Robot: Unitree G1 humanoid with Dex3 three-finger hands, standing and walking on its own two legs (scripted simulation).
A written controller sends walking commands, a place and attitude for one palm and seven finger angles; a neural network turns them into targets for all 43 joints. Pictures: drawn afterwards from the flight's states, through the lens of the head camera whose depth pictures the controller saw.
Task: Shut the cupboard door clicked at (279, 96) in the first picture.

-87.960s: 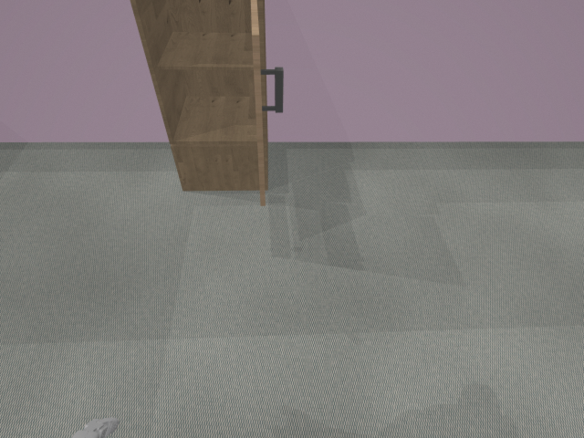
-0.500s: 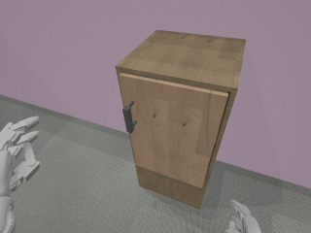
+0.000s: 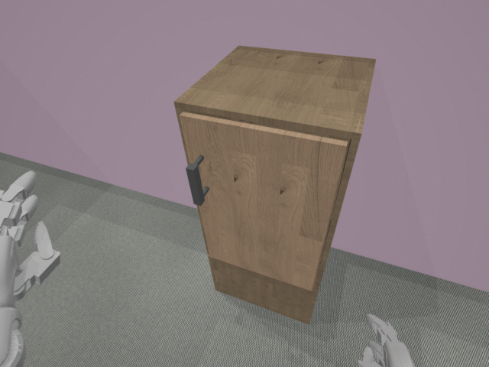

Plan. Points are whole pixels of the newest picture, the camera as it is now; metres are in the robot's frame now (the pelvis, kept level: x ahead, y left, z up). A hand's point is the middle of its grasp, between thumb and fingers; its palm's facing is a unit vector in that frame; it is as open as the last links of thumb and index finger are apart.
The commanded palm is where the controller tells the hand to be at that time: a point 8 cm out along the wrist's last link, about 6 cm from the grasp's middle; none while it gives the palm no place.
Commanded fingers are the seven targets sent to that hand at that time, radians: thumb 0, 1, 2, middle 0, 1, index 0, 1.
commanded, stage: step back with the hand held close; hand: left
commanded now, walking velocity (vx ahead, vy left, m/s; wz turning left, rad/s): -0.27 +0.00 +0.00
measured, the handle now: (199, 180) +0.56 +0.20 -0.04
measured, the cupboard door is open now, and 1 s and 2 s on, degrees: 0 0 0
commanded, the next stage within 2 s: stop stepping back and stand still in 1.24 s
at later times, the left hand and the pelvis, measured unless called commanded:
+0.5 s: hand (21, 282) +0.16 +0.29 +0.16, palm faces +0.44 -0.77 -0.47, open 7.4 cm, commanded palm +0.10 +0.32 +0.17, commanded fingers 0.00 0.90 0.90 -0.20 -0.30 -0.20 -0.30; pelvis -0.05 +0.02 -0.01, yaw -1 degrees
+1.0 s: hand out of the picture +0.07 +0.28 +0.16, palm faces +0.51 -0.70 -0.50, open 7.4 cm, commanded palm -0.01 +0.32 +0.17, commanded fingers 0.00 0.90 0.90 -0.20 -0.30 -0.20 -0.30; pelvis -0.13 +0.00 -0.03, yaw +5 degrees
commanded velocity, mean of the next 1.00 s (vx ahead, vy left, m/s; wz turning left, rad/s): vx -0.30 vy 0.00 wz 0.00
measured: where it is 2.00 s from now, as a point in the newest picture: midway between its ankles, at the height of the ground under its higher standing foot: outside the picture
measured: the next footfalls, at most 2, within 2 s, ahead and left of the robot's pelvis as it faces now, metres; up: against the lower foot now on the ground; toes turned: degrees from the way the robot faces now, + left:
left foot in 1.26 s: -0.15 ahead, +0.14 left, +0.00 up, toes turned +10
right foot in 1.52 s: -0.25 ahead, -0.10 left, +0.00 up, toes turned -7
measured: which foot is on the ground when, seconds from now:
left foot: down 0.00-1.00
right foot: down 0.00-1.00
